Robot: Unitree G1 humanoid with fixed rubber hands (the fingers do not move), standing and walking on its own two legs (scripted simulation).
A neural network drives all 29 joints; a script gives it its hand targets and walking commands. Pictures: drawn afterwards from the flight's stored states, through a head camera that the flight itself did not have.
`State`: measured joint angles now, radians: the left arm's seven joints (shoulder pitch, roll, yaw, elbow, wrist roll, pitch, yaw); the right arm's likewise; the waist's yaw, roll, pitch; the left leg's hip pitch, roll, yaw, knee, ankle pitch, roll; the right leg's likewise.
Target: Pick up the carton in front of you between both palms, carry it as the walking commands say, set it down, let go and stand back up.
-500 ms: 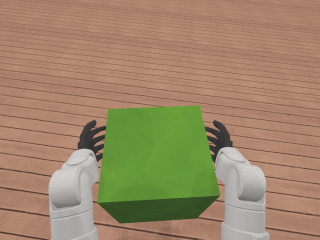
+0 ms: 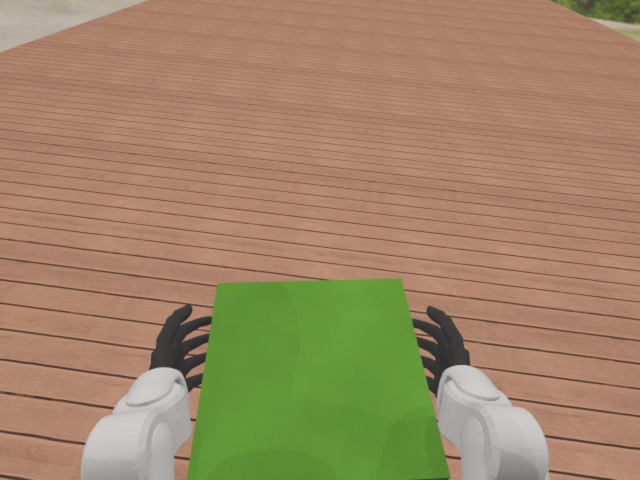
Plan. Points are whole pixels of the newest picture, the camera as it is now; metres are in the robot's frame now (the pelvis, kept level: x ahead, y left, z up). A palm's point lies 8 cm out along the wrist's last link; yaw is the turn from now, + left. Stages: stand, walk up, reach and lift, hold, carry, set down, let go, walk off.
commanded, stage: carry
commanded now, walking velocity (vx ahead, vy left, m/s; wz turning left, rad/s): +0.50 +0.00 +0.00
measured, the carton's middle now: (312, 410) +0.22 +0.00 +0.02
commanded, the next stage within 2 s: none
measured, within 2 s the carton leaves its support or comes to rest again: neither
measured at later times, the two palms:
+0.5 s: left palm (235, 207) +0.54 +0.13 +0.09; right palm (407, 212) +0.55 -0.17 +0.08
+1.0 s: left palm (237, 134) +0.80 +0.15 +0.10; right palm (373, 138) +0.79 -0.15 +0.11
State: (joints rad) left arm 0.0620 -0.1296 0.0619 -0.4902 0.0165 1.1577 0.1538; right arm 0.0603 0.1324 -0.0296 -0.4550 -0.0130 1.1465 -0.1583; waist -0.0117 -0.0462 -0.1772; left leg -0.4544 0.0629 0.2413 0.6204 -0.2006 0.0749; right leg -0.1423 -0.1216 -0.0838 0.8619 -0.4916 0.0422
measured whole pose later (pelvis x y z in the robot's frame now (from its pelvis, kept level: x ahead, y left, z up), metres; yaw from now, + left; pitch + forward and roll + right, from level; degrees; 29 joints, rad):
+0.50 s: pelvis +0.32 -0.03 +0.00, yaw +3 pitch +3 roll +0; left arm 0.05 -0.13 0.04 -0.47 0.01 1.14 0.15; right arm 0.07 0.13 -0.06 -0.50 -0.01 1.17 -0.17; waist 0.02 0.04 -0.12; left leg -0.20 0.09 0.08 0.99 -0.48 -0.03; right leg -0.45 -0.06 -0.25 0.57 -0.17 -0.08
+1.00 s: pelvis +0.56 +0.00 +0.02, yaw +0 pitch +3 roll +1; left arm 0.04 -0.13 0.06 -0.54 0.02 1.16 0.15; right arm 0.06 0.13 -0.03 -0.51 0.00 1.15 -0.16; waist -0.01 -0.05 -0.10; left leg -0.36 0.03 0.23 0.46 -0.15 0.07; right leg -0.15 -0.09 -0.12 0.47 -0.38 0.05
